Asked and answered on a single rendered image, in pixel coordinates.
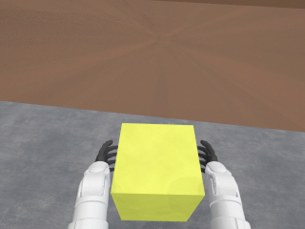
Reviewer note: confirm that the robot right hand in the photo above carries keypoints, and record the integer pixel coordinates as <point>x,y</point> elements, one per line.
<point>209,155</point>

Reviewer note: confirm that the carton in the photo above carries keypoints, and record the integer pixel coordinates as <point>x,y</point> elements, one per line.
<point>157,174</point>

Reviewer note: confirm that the robot left hand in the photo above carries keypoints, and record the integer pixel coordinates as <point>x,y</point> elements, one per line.
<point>103,153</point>

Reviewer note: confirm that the right robot forearm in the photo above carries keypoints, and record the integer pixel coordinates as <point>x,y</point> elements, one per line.
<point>224,198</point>

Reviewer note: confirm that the left robot forearm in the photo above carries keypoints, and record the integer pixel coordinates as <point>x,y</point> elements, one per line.
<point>92,200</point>

